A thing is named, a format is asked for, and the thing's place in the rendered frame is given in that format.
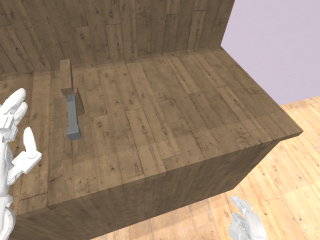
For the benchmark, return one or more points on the counter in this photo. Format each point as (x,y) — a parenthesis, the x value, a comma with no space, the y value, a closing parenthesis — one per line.
(167,117)

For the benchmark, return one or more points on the tap lever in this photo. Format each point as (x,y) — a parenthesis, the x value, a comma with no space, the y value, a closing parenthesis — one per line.
(73,131)

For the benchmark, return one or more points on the right robot hand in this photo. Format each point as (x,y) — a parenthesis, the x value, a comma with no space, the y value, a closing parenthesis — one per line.
(249,227)

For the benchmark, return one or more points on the left robot hand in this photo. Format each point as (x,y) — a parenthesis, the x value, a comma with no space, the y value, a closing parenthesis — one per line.
(11,113)

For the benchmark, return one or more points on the left robot forearm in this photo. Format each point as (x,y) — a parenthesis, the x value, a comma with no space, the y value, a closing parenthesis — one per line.
(7,216)

